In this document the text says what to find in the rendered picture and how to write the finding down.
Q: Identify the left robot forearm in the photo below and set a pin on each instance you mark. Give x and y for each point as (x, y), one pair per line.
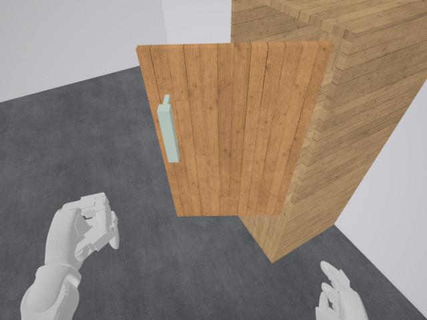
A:
(54, 294)

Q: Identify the cupboard door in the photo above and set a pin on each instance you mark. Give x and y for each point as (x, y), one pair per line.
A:
(241, 112)

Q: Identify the handle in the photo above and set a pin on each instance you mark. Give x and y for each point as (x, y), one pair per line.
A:
(165, 117)

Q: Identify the robot left hand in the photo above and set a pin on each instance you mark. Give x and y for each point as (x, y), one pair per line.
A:
(68, 228)

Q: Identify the robot right hand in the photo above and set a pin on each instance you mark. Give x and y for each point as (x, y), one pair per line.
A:
(346, 302)

